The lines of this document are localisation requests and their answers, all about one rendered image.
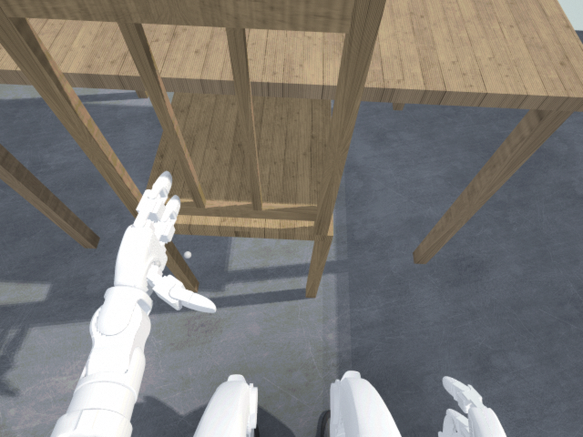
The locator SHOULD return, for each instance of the right robot hand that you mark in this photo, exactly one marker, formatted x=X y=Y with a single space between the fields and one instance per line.
x=481 y=422

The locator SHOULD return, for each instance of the left robot forearm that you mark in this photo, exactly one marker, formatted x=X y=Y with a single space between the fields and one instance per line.
x=107 y=390

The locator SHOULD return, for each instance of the robot right thigh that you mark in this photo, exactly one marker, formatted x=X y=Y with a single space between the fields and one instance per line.
x=357 y=406

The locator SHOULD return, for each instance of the left robot hand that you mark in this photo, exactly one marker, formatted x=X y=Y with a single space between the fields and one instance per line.
x=143 y=244

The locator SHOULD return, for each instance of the table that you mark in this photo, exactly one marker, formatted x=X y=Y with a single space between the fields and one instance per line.
x=473 y=53

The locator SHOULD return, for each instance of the robot right shin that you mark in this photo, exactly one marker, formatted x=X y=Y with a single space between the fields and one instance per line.
x=340 y=432

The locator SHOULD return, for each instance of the chair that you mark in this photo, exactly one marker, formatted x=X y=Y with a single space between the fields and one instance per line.
x=242 y=166

